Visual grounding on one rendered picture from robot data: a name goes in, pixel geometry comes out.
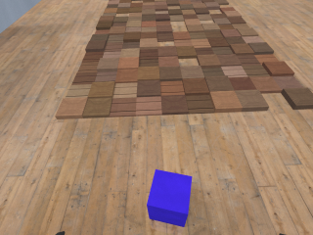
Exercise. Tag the carton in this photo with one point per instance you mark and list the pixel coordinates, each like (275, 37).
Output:
(169, 197)

